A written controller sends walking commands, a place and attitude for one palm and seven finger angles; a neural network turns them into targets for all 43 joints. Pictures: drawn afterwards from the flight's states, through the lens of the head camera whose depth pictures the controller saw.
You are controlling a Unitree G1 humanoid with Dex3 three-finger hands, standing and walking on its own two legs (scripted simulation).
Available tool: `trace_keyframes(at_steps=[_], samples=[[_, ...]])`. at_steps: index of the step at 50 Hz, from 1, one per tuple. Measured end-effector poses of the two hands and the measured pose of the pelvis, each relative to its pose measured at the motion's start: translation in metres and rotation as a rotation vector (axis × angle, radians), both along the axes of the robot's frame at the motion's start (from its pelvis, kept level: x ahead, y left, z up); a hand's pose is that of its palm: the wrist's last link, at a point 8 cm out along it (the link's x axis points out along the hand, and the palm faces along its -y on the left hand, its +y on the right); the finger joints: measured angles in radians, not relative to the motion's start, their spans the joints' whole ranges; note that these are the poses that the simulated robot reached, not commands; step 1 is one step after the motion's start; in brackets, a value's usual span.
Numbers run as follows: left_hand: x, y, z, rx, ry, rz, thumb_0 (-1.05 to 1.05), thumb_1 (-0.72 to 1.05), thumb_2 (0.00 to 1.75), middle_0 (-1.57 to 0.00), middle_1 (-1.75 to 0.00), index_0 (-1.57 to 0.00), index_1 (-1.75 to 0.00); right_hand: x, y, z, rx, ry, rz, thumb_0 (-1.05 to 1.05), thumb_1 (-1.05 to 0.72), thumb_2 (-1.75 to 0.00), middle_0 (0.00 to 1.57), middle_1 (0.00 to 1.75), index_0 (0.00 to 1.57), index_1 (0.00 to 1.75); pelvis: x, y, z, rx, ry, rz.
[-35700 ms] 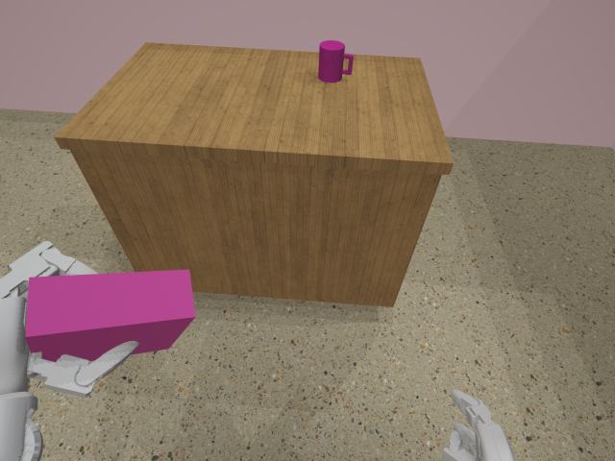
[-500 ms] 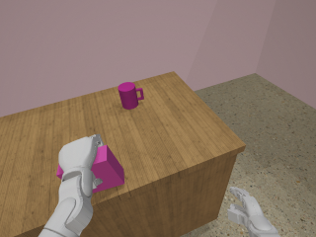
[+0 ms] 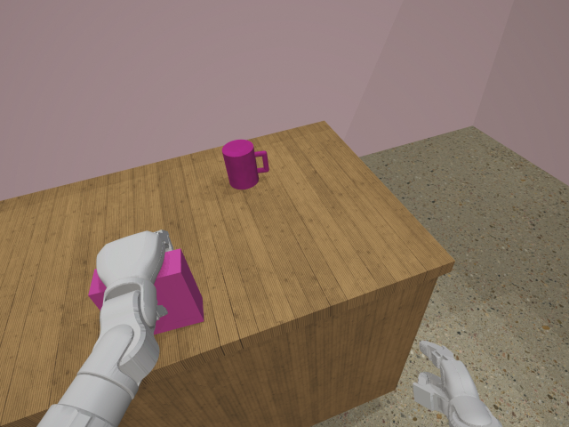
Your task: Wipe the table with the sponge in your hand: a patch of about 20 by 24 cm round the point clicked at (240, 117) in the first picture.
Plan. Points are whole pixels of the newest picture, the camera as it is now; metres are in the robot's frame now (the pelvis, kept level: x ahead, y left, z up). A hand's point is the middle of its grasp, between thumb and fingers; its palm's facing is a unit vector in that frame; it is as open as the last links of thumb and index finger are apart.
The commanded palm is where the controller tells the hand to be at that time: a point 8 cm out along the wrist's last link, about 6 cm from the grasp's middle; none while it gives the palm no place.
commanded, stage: wipe forward along the middle lane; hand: left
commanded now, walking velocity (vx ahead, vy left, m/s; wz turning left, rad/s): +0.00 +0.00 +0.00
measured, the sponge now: (157, 304) +0.29 +0.25 +0.01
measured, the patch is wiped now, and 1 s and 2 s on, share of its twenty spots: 1.00 1.00 1.00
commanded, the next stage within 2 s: slide back across to the first lane in 1.24 s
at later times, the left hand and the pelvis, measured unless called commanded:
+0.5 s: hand (149, 258) +0.34 +0.27 +0.06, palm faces -0.05 -0.04 -1.00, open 9.5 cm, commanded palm +0.32 +0.27 +0.10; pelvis -0.01 +0.00 +0.00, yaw +1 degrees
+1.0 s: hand (148, 234) +0.39 +0.29 +0.07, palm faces -0.09 -0.01 -1.00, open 9.5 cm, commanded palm +0.37 +0.29 +0.10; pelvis -0.01 +0.00 -0.01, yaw +1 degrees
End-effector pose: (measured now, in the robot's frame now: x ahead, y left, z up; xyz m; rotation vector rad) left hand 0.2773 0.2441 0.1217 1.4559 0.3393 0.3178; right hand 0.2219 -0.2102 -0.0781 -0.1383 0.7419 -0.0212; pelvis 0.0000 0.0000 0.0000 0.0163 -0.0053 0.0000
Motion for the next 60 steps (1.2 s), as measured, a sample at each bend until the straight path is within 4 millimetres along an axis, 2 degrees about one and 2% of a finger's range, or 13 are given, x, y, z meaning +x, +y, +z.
trace_keyframes(at_steps=[13, 24, 34, 48, 60], samples=[[0.031, 0.012, 0.000, 0.025, 0.044, -0.005, -0.02, -0.51, 1.11, -0.77, -1.42, -0.85, -1.34, -0.033, -0.015, -0.018, -0.039, 0.087, -0.044, 0.01, -0.90, -0.90, 0.20, 0.30, 0.20, 0.30, -0.006, -0.001, -0.002, 0.000, 0.043, 0.010], [0.044, 0.017, -0.002, 0.044, 0.054, -0.018, -0.01, -0.53, 1.13, -0.78, -1.40, -0.86, -1.35, -0.062, -0.031, -0.030, -0.064, 0.160, -0.092, 0.01, -0.90, -0.90, 0.20, 0.30, 0.20, 0.30, -0.010, -0.001, -0.004, -0.001, 0.068, 0.012], [0.066, 0.025, 0.000, 0.061, 0.074, -0.020, 0.00, -0.54, 1.14, -0.78, -1.39, -0.85, -1.36, -0.074, -0.033, -0.035, -0.070, 0.191, -0.110, 0.01, -0.90, -0.90, 0.20, 0.30, 0.20, 0.30, -0.013, -0.002, -0.005, -0.002, 0.097, 0.017], [0.096, 0.039, -0.001, 0.081, 0.097, -0.026, 0.00, -0.55, 1.15, -0.78, -1.38, -0.85, -1.38, -0.091, -0.039, -0.042, -0.089, 0.272, -0.138, 0.01, -0.90, -0.90, 0.20, 0.30, 0.20, 0.30, -0.007, 0.001, -0.005, -0.010, 0.143, 0.021], [0.114, 0.050, -0.001, 0.082, 0.093, -0.027, 0.00, -0.55, 1.15, -0.78, -1.38, -0.85, -1.38, -0.100, -0.036, -0.043, -0.101, 0.315, -0.160, 0.01, -0.90, -0.90, 0.20, 0.30, 0.20, 0.30, -0.002, 0.009, -0.005, -0.017, 0.167, 0.019]])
